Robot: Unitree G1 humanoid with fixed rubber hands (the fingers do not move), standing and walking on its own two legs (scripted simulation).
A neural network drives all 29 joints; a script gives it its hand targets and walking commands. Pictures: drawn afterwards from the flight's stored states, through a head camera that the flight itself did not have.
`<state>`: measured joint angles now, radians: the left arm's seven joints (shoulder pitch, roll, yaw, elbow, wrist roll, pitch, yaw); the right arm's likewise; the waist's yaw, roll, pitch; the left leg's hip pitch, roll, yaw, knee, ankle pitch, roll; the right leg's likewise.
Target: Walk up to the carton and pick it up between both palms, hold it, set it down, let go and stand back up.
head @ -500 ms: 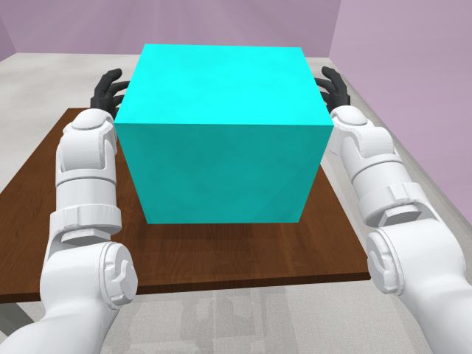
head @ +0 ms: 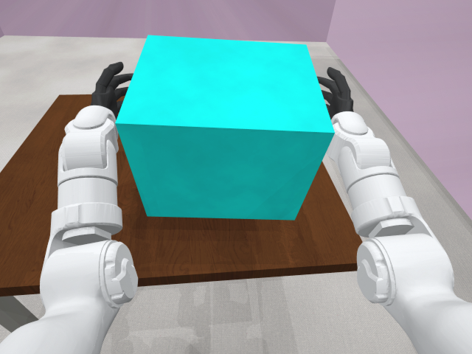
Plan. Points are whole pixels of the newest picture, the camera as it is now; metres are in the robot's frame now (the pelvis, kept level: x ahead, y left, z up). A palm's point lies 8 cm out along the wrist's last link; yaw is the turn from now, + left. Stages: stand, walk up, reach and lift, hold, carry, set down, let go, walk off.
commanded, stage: set down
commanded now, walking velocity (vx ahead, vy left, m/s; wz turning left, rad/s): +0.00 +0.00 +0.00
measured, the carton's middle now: (225, 132) +0.45 +0.01 +0.19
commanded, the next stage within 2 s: none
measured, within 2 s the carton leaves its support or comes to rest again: neither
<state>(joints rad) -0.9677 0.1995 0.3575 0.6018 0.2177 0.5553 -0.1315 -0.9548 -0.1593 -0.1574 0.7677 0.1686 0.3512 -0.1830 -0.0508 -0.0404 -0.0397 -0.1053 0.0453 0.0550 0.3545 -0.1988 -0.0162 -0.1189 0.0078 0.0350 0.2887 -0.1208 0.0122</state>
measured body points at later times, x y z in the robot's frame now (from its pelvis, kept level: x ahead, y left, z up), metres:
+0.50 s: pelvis +0.00 +0.01 +0.00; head -0.02 +0.04 +0.45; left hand +0.44 +0.20 +0.21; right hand +0.41 -0.17 +0.21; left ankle +0.00 +0.12 -0.75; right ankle +0.03 -0.13 -0.75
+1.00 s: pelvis +0.02 +0.01 +0.00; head +0.01 +0.05 +0.45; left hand +0.47 +0.20 +0.17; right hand +0.43 -0.17 +0.17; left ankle +0.00 +0.12 -0.75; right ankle +0.03 -0.13 -0.75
